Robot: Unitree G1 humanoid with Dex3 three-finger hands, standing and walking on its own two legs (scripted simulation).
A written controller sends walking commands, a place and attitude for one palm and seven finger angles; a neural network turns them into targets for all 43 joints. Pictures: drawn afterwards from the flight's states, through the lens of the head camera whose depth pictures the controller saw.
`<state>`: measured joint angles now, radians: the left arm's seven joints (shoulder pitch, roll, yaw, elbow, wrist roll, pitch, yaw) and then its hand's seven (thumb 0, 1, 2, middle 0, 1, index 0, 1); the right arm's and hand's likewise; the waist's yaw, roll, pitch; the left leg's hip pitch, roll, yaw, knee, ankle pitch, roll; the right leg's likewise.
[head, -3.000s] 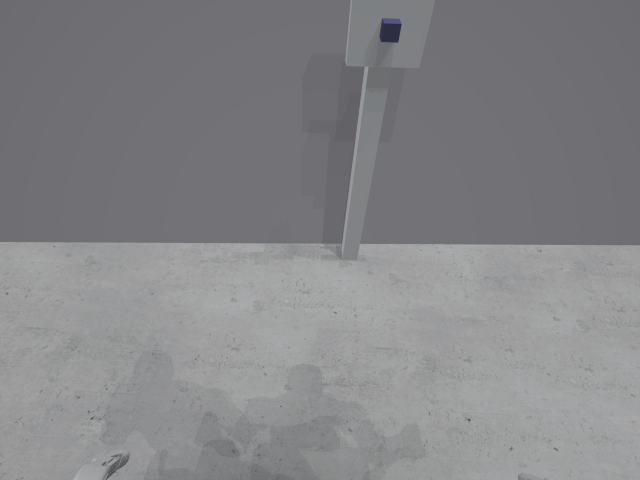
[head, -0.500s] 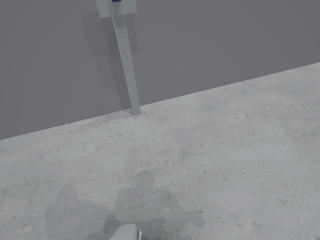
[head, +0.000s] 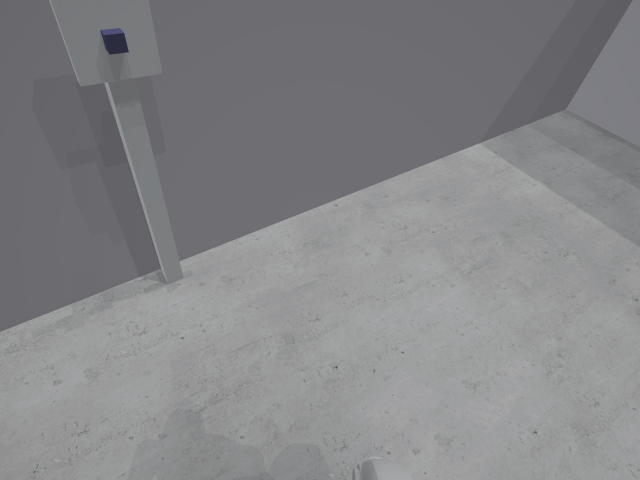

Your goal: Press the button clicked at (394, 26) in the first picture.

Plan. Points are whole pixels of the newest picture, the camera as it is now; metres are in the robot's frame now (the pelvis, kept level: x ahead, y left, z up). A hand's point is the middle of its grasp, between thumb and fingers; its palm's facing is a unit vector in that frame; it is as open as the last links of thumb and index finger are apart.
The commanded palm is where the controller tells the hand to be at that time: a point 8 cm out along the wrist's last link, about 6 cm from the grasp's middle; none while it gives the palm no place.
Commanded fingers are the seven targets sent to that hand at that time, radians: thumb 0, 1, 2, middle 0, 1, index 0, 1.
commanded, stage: walk to a spot facing it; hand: left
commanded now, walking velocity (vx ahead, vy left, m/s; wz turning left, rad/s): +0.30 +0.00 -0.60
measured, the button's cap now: (114, 40) +0.89 +0.52 +0.12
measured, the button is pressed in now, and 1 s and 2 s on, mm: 0 0 0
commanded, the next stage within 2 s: turn to face it in 0.94 s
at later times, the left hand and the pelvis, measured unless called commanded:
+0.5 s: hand (290, 377) +0.32 +0.06 -0.18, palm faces -0.29 -0.94 -0.18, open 7.3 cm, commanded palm none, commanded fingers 0.00 0.90 0.90 -0.20 -0.30 -0.20 -0.30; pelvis +0.17 -0.09 -0.02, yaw -16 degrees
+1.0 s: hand (289, 310) +0.46 +0.07 -0.19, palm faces -0.37 -0.92 -0.14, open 7.3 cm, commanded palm none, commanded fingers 0.00 0.90 0.90 -0.20 -0.30 -0.20 -0.30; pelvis +0.38 -0.09 +0.00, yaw -27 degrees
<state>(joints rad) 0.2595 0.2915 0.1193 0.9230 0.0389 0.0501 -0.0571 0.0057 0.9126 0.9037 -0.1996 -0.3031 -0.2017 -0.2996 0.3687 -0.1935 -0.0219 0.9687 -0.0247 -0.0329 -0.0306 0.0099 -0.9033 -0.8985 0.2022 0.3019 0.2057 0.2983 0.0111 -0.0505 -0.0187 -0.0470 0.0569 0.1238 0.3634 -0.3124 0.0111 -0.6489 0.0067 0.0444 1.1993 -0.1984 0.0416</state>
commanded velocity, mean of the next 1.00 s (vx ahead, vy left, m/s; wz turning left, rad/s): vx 0.28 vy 0.00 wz -0.42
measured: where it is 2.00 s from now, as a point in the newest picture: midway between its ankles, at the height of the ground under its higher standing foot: (364, 418)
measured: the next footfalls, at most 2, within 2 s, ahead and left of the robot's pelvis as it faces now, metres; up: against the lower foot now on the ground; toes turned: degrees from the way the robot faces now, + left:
right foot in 0.30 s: +0.23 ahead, -0.18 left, +0.00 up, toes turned -19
left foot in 0.76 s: +0.44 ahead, -0.01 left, +0.00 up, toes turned -10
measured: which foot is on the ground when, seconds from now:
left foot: down 0.00-0.30, up 0.32-0.74, down 0.76-1.00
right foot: up 0.00-0.28, down 0.30-0.78, up 0.80-1.00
